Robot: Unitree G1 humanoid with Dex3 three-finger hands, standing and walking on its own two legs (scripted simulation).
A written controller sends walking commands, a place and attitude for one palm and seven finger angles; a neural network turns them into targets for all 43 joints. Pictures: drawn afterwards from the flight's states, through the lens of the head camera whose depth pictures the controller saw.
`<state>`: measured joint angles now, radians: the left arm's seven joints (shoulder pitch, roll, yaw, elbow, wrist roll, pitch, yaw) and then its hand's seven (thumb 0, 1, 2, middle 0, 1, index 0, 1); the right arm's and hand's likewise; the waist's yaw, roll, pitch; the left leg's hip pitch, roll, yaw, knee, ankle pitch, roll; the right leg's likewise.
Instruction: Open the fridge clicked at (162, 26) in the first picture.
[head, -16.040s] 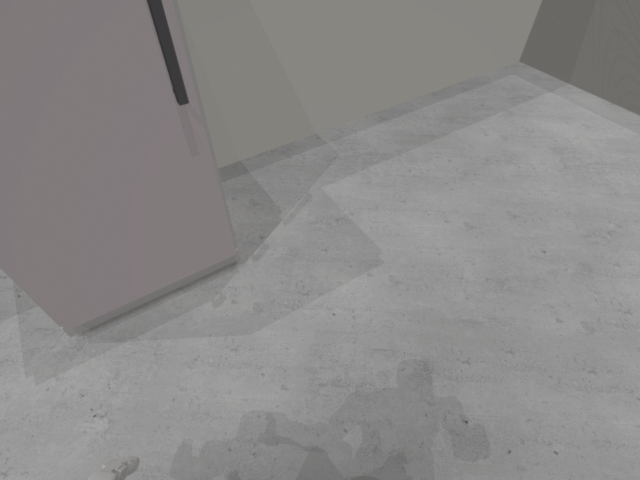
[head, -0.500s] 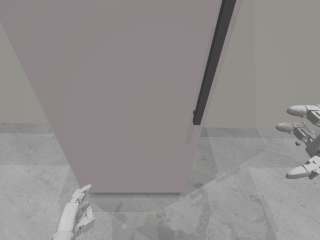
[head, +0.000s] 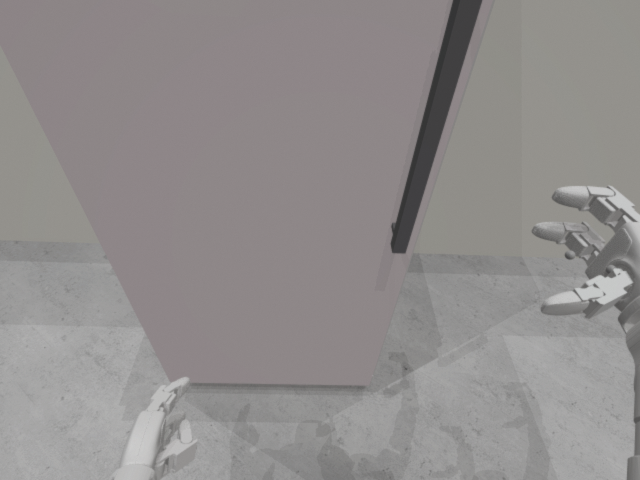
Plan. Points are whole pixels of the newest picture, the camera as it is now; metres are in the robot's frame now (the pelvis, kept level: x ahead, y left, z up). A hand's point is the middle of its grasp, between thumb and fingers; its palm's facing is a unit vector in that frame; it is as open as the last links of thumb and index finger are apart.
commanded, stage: move the hooked fingers beside the handle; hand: right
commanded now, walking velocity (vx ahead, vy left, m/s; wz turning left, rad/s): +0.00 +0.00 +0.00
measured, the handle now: (425, 130) +0.52 -0.12 +0.21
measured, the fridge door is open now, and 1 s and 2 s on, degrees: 0 0 0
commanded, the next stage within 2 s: none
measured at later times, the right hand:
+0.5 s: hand (516, 212) +0.39 -0.22 +0.18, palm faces +0.02 +1.00 +0.00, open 14.0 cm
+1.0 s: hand (474, 179) +0.45 -0.18 +0.19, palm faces +0.00 +1.00 +0.02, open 14.0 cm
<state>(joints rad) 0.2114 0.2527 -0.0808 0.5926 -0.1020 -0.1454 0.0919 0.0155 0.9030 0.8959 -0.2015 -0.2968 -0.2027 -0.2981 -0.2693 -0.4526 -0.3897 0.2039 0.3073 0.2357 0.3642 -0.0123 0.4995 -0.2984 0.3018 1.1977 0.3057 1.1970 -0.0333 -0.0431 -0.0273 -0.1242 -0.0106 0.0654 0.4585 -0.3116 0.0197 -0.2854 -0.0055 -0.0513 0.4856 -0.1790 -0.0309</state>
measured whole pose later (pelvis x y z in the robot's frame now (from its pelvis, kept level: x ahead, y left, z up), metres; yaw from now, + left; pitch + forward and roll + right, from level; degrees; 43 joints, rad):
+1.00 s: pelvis +0.01 +0.01 +0.00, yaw +1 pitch +3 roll +0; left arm 0.31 0.28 -0.04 0.66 -0.08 -0.06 0.08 0.01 0.90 0.90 -0.20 -0.30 -0.20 -0.30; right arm -0.73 -0.43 -0.31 0.78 0.21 0.04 0.26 -0.01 0.50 -0.30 0.30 1.20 0.30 1.20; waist 0.05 -0.03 -0.05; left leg -0.22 -0.03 0.05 0.51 -0.34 0.03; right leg -0.37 -0.03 -0.06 0.52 -0.20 -0.02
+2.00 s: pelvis +0.00 +0.01 -0.01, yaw +1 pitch +5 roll +1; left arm 0.34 0.28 -0.04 0.66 -0.07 -0.04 0.07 0.01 0.90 0.90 -0.20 -0.30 -0.20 -0.30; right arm -0.88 -0.45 -0.31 1.00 0.17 -0.05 0.22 -0.01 0.50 -0.30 0.30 1.20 0.30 1.20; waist 0.08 -0.03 -0.05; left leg -0.31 -0.03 0.05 0.56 -0.35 0.03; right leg -0.46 -0.03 -0.06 0.59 -0.22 -0.02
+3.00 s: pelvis +0.00 +0.01 -0.01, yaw +1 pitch +6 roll +1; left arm 0.37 0.28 -0.02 0.69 -0.06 -0.04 0.06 0.01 0.91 0.90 -0.20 -0.30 -0.20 -0.30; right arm -0.95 -0.42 -0.28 1.05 0.17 -0.08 0.19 -0.01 0.50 -0.30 0.35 1.24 0.35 1.23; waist 0.08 -0.03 -0.05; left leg -0.33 -0.03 0.07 0.58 -0.36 0.04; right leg -0.49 -0.03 -0.04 0.60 -0.22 -0.02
